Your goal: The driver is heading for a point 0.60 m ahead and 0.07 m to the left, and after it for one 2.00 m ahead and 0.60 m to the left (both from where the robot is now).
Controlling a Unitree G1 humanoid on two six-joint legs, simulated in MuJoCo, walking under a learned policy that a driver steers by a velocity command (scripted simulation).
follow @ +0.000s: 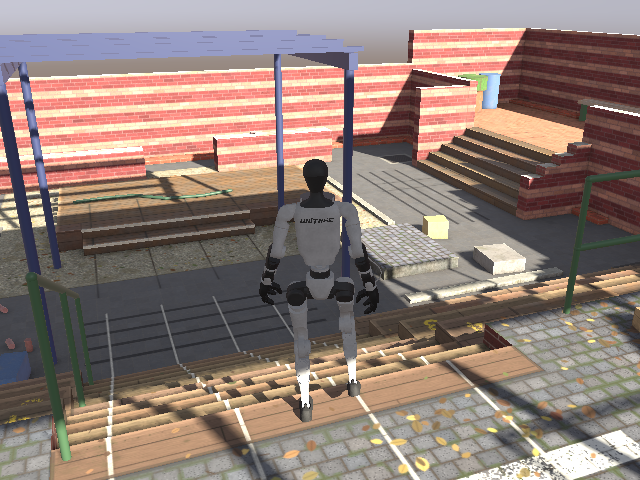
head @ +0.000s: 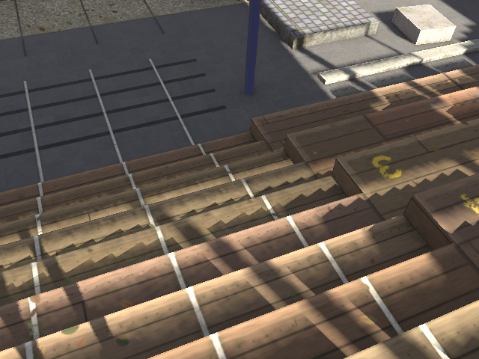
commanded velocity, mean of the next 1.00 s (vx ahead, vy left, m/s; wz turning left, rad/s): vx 0.48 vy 0.00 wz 0.24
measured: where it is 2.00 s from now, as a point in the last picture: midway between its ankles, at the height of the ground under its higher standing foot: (185, 293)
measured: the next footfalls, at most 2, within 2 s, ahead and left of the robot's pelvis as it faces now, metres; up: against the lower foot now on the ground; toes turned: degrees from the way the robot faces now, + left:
right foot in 0.42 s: +0.40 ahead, -0.18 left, -0.15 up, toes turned +0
left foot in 0.96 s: +0.62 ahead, +0.08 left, -0.29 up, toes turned +16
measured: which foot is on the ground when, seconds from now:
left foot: down 0.00-0.42, up 0.44-0.94, down 0.96-1.00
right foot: up 0.00-0.40, down 0.42-0.96, up 0.98-1.00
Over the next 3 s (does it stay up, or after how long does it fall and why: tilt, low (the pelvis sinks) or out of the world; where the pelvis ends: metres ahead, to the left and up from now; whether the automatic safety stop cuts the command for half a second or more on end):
stays up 1.45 0.44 -0.77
